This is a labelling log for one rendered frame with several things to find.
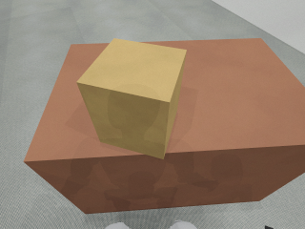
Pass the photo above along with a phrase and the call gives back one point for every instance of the carton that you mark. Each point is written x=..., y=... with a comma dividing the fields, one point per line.
x=131, y=92

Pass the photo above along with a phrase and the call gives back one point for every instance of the pedestal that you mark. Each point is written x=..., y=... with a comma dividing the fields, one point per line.
x=238, y=134

